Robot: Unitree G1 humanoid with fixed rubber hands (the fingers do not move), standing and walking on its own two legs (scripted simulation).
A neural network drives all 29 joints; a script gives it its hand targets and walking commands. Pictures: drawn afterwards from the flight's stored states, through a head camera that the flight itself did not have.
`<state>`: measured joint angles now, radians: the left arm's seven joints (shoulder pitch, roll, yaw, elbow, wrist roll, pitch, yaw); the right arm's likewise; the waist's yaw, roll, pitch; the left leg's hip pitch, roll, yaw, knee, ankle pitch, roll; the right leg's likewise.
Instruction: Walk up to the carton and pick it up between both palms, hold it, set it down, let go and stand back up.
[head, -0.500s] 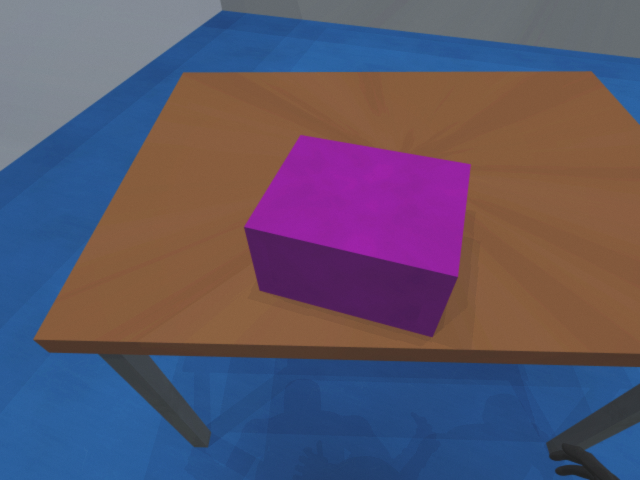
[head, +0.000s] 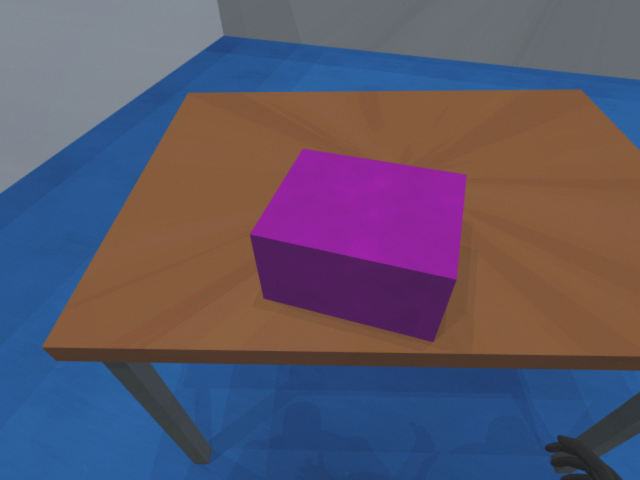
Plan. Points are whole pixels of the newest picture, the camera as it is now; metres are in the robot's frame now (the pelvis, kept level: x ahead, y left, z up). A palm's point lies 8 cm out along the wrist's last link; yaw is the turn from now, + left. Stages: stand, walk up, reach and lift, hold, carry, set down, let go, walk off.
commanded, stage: walk up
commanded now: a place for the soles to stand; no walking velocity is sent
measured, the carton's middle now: (363, 237) +0.46 -0.06 +0.05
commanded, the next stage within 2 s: reach and lift in 0.50 s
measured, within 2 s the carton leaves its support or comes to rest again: neither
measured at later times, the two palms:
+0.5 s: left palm out of the picture +0.10 +0.32 -0.06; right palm out of the picture +0.14 -0.32 -0.06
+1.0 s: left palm (107, 463) +0.18 +0.26 +0.00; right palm out of the picture +0.13 -0.31 -0.02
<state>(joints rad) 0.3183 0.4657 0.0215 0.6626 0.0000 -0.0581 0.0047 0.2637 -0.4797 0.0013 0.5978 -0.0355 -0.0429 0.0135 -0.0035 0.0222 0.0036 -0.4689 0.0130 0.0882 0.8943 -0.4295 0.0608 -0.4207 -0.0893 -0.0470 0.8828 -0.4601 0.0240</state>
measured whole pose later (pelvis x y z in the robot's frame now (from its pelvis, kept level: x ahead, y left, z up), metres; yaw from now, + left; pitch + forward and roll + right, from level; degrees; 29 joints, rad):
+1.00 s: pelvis +0.00 -0.03 +0.03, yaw -2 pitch -8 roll +1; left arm 0.15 0.40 0.02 0.48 0.00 0.23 -0.02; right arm 0.18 -0.28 -0.11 0.84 -0.05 -0.31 -0.02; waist 0.00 -0.05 0.03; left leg -0.14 0.01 0.11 0.56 -0.27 0.02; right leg -0.14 -0.07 -0.03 0.62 -0.33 0.03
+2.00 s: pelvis +0.02 +0.00 +0.05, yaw -4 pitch -5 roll +0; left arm 0.36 0.40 0.02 0.01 -0.21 0.02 -0.07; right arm 0.48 -0.13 -0.11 -0.17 0.21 0.10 -0.11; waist 0.00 -0.02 0.04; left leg -0.05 0.01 0.15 0.36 -0.21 0.03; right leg -0.05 -0.06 0.00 0.37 -0.22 0.04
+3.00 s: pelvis +0.04 -0.01 +0.05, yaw -4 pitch -4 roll +0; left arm -0.19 0.40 0.05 0.07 -0.25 0.38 -0.11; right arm -0.01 -0.25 -0.11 -0.18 0.27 0.38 -0.15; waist 0.00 0.00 0.07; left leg -0.07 0.01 0.15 0.36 -0.23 0.03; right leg -0.06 -0.06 0.00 0.37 -0.24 0.04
